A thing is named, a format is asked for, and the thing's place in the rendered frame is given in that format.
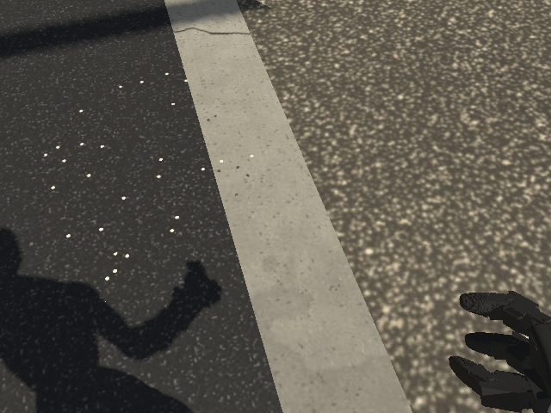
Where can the robot right hand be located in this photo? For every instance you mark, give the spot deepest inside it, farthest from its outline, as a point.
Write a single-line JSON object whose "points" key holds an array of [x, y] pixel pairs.
{"points": [[531, 357]]}

